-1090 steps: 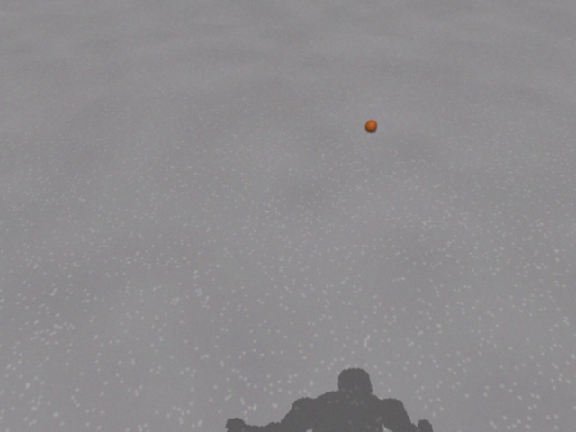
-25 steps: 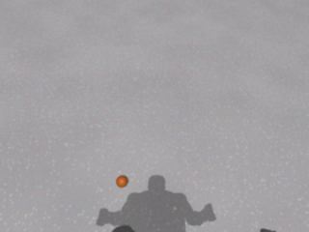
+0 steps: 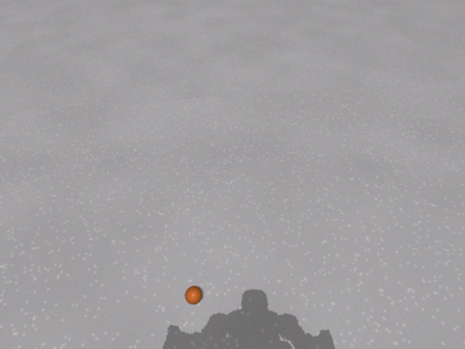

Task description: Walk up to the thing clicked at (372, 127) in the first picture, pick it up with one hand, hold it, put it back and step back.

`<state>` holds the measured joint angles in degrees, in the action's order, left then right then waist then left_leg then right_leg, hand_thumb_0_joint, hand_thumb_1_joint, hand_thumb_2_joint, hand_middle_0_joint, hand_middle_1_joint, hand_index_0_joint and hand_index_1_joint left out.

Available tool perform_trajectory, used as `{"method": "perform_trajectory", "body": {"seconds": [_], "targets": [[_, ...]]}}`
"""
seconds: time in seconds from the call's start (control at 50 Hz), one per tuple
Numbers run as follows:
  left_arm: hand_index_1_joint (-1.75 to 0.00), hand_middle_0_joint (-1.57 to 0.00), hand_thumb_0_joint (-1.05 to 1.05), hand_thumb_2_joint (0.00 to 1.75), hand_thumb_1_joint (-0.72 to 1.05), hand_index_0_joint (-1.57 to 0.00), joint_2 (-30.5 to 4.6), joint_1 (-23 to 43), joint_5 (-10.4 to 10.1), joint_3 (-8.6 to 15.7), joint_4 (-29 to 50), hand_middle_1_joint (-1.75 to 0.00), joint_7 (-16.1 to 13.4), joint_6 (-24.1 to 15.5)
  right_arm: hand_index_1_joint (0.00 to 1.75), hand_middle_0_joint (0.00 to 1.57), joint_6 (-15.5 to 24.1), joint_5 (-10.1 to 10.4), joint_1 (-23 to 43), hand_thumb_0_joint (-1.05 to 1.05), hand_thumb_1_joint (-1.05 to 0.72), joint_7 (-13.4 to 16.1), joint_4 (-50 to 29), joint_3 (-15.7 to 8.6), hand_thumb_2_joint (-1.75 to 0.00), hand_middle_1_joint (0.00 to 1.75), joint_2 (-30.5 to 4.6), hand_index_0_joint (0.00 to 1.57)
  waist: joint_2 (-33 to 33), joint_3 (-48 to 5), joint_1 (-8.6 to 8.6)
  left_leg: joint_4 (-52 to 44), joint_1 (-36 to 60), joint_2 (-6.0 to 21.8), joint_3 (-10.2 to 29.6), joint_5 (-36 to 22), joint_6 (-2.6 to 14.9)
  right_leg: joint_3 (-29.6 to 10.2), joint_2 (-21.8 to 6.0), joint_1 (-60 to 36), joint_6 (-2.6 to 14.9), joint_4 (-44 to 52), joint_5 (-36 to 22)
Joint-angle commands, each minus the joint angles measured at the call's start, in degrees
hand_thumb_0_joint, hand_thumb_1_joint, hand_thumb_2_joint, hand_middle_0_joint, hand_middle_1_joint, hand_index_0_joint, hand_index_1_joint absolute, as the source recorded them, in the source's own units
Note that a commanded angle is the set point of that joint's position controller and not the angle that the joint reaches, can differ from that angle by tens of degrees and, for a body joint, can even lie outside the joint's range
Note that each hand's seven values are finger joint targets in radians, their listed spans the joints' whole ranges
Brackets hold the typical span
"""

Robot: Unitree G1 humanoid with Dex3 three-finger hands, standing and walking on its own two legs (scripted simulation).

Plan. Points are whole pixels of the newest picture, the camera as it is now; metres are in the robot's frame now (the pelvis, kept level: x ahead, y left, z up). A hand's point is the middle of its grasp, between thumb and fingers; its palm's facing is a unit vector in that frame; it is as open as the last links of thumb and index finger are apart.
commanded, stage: walk up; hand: left
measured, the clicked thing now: (193, 295) +0.48 +0.21 -0.74
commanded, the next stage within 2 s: none
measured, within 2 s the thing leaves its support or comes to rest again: neither
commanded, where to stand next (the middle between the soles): +0.13 -0.01 m, yaw -2 degrees
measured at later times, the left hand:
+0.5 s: hand out of the picture +0.07 +0.26 -0.16, palm faces +0.00 -0.95 -0.33, open 7.4 cm
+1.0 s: hand out of the picture +0.11 +0.30 -0.16, palm faces -0.02 -0.93 -0.36, open 7.4 cm
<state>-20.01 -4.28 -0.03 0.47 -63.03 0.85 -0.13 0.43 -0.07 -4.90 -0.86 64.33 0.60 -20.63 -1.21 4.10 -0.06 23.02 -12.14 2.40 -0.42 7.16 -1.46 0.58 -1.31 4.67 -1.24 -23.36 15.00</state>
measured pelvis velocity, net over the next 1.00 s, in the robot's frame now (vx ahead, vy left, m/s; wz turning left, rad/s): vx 0.07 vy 0.03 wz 0.03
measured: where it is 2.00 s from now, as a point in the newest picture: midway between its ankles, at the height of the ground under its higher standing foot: outside the picture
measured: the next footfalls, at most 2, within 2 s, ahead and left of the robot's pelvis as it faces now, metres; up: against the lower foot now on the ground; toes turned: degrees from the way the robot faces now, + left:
right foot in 1.16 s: +0.21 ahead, -0.12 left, +0.00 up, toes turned +1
left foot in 1.48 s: +0.06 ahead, +0.13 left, +0.00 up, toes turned +5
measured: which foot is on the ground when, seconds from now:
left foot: down 0.00-1.00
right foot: down 0.00-0.86, up 0.88-1.00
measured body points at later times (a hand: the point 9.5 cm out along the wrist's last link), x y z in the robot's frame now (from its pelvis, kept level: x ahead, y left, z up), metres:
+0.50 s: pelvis +0.01 +0.01 +0.00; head +0.02 +0.01 +0.45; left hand +0.07 +0.31 -0.13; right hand +0.09 -0.29 -0.13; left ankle +0.06 +0.14 -0.74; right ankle -0.02 -0.13 -0.74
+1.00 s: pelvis +0.07 +0.03 +0.00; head +0.10 +0.04 +0.45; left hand +0.11 +0.35 -0.14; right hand +0.12 -0.29 -0.11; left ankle +0.06 +0.13 -0.74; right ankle +0.05 -0.11 -0.69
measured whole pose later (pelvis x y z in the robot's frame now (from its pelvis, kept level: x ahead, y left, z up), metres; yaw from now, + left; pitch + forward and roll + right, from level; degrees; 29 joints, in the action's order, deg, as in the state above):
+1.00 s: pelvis +0.07 +0.03 +0.00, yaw +2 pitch -3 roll +0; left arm -23.5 -13.2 0.6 2.3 -57.3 0.9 0.1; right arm 3.0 -1.4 -15.4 -1.3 55.9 -3.5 -21.4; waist 1.9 6.2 0.7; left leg 27.0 -9.1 -0.1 -1.4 15.3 1.6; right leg -2.9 -0.1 18.9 2.0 -53.4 27.9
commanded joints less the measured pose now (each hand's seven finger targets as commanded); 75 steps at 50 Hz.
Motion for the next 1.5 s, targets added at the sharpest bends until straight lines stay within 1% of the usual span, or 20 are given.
{"method": "perform_trajectory", "body": {"seconds": [0.0, 0.58, 0.6, 0.64, 0.7, 0.74, 0.8, 0.82, 0.84, 0.86, 0.94, 1.04, 1.12, 1.14, 1.16, 1.18, 1.26, 1.4, 1.44, 1.48], "targets": [[-0.30, -0.20, 0.00, 0.90, 0.90, -0.20, -13.0, 2.4, -0.1, 2.8, 2.5, -0.30, -0.7, -1.1, 0.30, 0.20, 1.8, -0.2, 3.8, 0.00, -0.90, 0.8, -2.7, -2.5, -0.90, 0.30, -12.0, 0.20, 1.2, -4.8, -0.47, -5.4, 3.8, 5.1, 5.7, -1.7, 2.39, -4.1, -5.9, 2.5, 2.65, 7.4, -4.7], [-0.30, -0.20, 0.00, 0.90, 0.90, -0.20, -12.2, 0.6, 0.4, 2.4, 0.1, -0.30, -1.0, -1.4, 0.30, 0.20, 1.1, -0.1, 3.6, 0.00, -0.90, 0.8, -1.7, -3.2, -0.90, 0.30, -11.2, 0.20, 1.5, -6.3, 0.58, -5.3, 6.0, 4.9, 5.7, -4.9, 2.49, -2.9, -5.9, 2.6, 1.71, 9.5, -6.7], [-0.30, -0.20, 0.00, 0.90, 0.90, -0.20, -14.6, -3.2, 1.4, 3.5, 2.0, -0.30, -0.2, -1.8, 0.30, 0.20, 1.2, -0.9, -0.9, 0.00, -0.90, -0.1, -3.6, -5.3, -0.90, 0.30, -14.7, 0.20, 1.6, -9.9, 0.65, -2.7, 6.8, 1.4, 3.9, 20.0, 4.97, -2.1, -3.6, 1.6, 4.08, 7.6, 14.5], [-0.30, -0.20, 0.00, 0.90, 0.90, -0.20, -15.1, -4.1, 2.2, 4.2, 2.8, -0.30, 0.2, -1.7, 0.30, 0.20, 0.7, -1.8, 0.1, 0.00, -0.90, -0.7, -4.8, -5.9, -0.90, 0.30, -14.7, 0.20, 1.6, -0.1, -0.22, -1.5, -3.0, 1.1, 5.3, 31.0, 4.75, -6.2, -5.1, 8.4, 5.90, 6.9, 28.2], [-0.30, -0.20, 0.00, 0.90, 0.90, -0.20, -16.5, -8.2, 2.1, 5.1, 4.3, -0.30, -0.3, -2.4, 0.30, 0.20, 1.2, -2.0, 2.9, 0.00, -0.90, -1.2, -8.2, -5.7, -0.90, 0.30, -10.9, 0.20, 9.1, 4.5, -2.79, 9.1, -12.6, -1.1, -0.3, 11.5, 3.06, -14.3, -12.0, 1.0, 9.87, 13.6, 19.0], [-0.30, -0.20, 0.00, 0.90, 0.90, -0.20, -18.0, -7.8, 2.2, 5.9, 6.3, -0.30, -0.3, -2.9, 0.30, 0.20, 1.7, -2.0, 2.9, 0.00, -0.90, -1.4, -10.0, -5.9, -0.90, 0.30, -11.0, 0.20, 9.3, 2.2, -2.77, 12.3, -15.1, 0.2, 0.3, 13.9, 2.36, -15.2, -14.7, -4.0, 12.06, 12.3, 4.3], [-0.30, -0.20, 0.00, 0.90, 0.90, -0.20, -16.0, -0.3, 2.1, 5.0, 10.6, -0.30, 0.3, -2.0, 0.30, 0.20, 2.5, -1.7, -8.3, 0.00, -0.90, -1.2, -7.6, -7.1, -0.90, 0.30, -11.4, 0.20, 8.0, -0.2, 4.35, 0.3, 6.3, -1.1, -0.7, 10.9, 3.43, -5.4, -10.2, 9.8, 8.36, 0.1, 1.2], [-0.30, -0.20, 0.00, 0.90, 0.90, -0.20, -12.0, -0.9, 1.2, 3.8, 11.5, -0.30, 0.3, -1.7, 0.30, 0.20, 3.0, -2.3, -12.2, 0.00, -0.90, -0.8, -6.7, -8.2, -0.90, 0.30, -14.5, 0.20, -2.9, -1.1, 5.56, -6.2, 14.5, 3.2, 9.2, 12.5, 5.48, 2.2, -2.8, 17.8, 4.85, -14.5, -2.0], [-0.30, -0.20, 0.00, 0.90, 0.90, -0.20, -10.0, -2.1, 1.3, 3.3, 12.2, -0.30, 0.0, -1.7, 0.30, 0.20, 3.3, -2.5, -16.5, 0.00, -0.90, -0.6, -7.0, -9.8, -0.90, 0.30, -20.6, 0.20, -15.0, -0.1, 6.81, -11.1, 19.5, 15.3, 29.1, 10.5, 10.90, 2.6, 4.3, 30.8, 2.54, -27.9, 16.8], [-0.30, -0.20, 0.00, 0.90, 0.90, -0.20, -13.7, -4.0, 1.4, 4.3, 11.2, -0.30, -0.8, -1.6, 0.30, 0.20, 3.5, -1.7, -16.2, 0.00, -0.90, -0.4, -8.1, -10.1, -0.90, 0.30, -22.1, 0.20, -9.5, 0.8, 5.40, -9.9, 15.2, 19.6, 33.7, 5.2, 15.94, -5.4, 1.6, 29.9, 3.61, -33.6, 19.9], [-0.30, -0.20, 0.00, 0.90, 0.90, -0.20, -13.4, -9.5, 0.2, 4.1, 10.6, -0.30, -0.7, -1.7, 0.30, 0.20, 4.2, -0.9, -10.9, 0.00, -0.90, 1.0, -12.6, -7.7, -0.90, 0.30, -16.0, 0.20, -4.2, -2.8, 0.46, -2.6, 13.4, 14.1, 14.5, -22.5, 14.02, -7.6, -2.1, 23.6, 3.54, -30.5, 12.6], [-0.30, -0.20, 0.00, 0.90, 0.90, -0.20, -10.7, -7.8, -0.4, 3.9, 10.6, -0.30, -1.3, 0.1, 0.30, 0.20, 1.7, 0.0, -6.3, 0.00, -0.90, 2.4, -14.2, -6.2, -0.90, 0.30, -14.5, 0.20, -9.5, -2.7, -0.07, 5.0, 3.7, 10.0, 4.9, -40.4, 10.99, 0.7, 0.3, 11.6, 2.27, -17.2, 1.9], [-0.30, -0.20, 0.00, 0.90, 0.90, -0.20, -14.8, -7.7, 0.2, 5.5, 11.7, -0.30, -1.8, 0.7, 0.30, 0.20, -1.8, 1.6, -4.5, 0.00, -0.90, 2.6, -16.5, -6.1, -0.90, 0.30, -13.5, 0.20, -3.1, -4.7, -1.15, 15.4, -3.4, 3.8, 3.3, -22.1, 6.06, -0.2, -1.4, 4.8, 4.03, -6.1, -21.7], [-0.30, -0.20, 0.00, 0.90, 0.90, -0.20, -18.1, -7.4, 0.4, 6.3, 12.7, -0.30, -2.0, 0.5, 0.30, 0.20, -2.1, 2.1, -6.5, 0.00, -0.90, 2.6, -16.9, -5.4, -0.90, 0.30, -11.1, 0.20, 6.4, -6.1, -1.35, 23.7, -6.5, -1.1, 2.0, -8.7, 3.36, -8.7, -10.0, 2.8, 7.23, -3.8, -37.5], [-0.30, -0.20, 0.00, 0.90, 0.90, -0.20, -19.4, -7.6, -0.3, 6.3, 13.7, -0.30, -2.0, 0.5, 0.30, 0.20, -3.0, 2.2, -9.0, 0.00, -0.90, 2.9, -16.3, -5.1, -0.90, 0.30, -9.9, 0.20, 14.2, -8.0, -1.53, 36.6, -9.4, -8.5, 1.6, 25.0, 2.47, -21.4, -21.1, 2.7, 15.31, 0.6, -49.6], [-0.30, -0.20, 0.00, 0.90, 0.90, -0.20, -20.7, -6.5, 0.4, 6.2, 15.0, -0.30, -2.2, 0.5, 0.30, 0.20, -4.2, 1.2, -9.7, 0.00, -0.90, 3.7, -16.0, -6.1, -0.90, 0.30, -11.8, 0.20, 13.9, -7.9, -1.35, 46.8, -8.5, -7.4, 7.0, 33.9, 2.64, -26.3, -24.0, 7.1, 19.82, -0.7, -49.0], [-0.30, -0.20, 0.00, 0.90, 0.90, -0.20, -15.3, -0.6, 1.1, 5.8, 18.9, -0.30, -3.2, 1.2, 0.30, 0.20, -4.0, 1.5, -12.3, 0.00, -0.90, 3.6, -15.4, -6.7, -0.90, 0.30, -13.4, 0.20, 10.7, -10.2, 0.49, 54.0, -12.5, -6.9, 8.3, 25.4, 1.05, -11.1, -15.1, 6.2, 16.18, -6.2, -40.6], [-0.30, -0.20, 0.00, 0.90, 0.90, -0.20, -16.6, -0.3, 1.9, 6.1, 19.6, -0.30, -2.9, 2.3, 0.30, 0.20, -2.6, -0.8, -11.8, 0.00, -0.90, 2.1, -14.3, -6.4, -0.90, 0.30, -12.7, 0.20, 15.6, -10.5, -0.68, 17.8, -6.3, -3.3, 0.9, 21.8, 1.06, -12.5, -14.6, 6.4, 13.89, -7.1, -14.8], [-0.30, -0.20, 0.00, 0.90, 0.90, -0.20, -15.7, 0.3, 0.8, 5.8, 19.1, -0.30, -2.3, 3.2, 0.30, 0.20, -1.9, -2.0, -13.8, 0.00, -0.90, 1.7, -12.7, -7.1, -0.90, 0.30, -13.1, 0.20, 9.7, -7.2, 1.32, 6.3, 2.6, -4.0, 0.3, 11.3, 2.28, -9.8, -11.5, 18.5, 9.41, -13.0, -6.6], [-0.30, -0.20, 0.00, 0.90, 0.90, -0.20, -12.7, 2.3, 0.3, 5.5, 20.3, -0.30, -2.9, 3.2, 0.30, 0.20, -1.3, -2.5, -6.5, 0.00, -0.90, 1.2, -16.8, -9.0, -0.90, 0.30, -24.3, 0.20, -15.5, -2.0, 2.64, -7.2, -8.9, 19.9, 32.9, 6.1, 13.93, -4.1, 5.0, 26.9, 2.07, -33.6, 21.8]]}}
